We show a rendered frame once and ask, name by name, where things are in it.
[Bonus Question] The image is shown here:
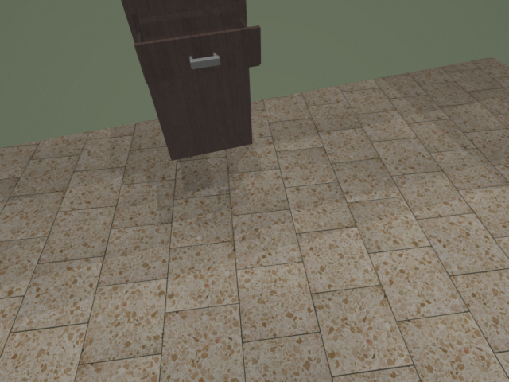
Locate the drawer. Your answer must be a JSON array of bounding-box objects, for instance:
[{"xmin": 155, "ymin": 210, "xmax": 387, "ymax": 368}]
[{"xmin": 134, "ymin": 11, "xmax": 261, "ymax": 84}]

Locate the handle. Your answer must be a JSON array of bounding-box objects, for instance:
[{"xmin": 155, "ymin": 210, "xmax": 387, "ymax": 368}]
[{"xmin": 189, "ymin": 53, "xmax": 220, "ymax": 69}]

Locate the cabinet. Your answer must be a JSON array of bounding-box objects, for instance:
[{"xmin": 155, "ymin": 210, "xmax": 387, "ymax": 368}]
[{"xmin": 121, "ymin": 0, "xmax": 252, "ymax": 161}]

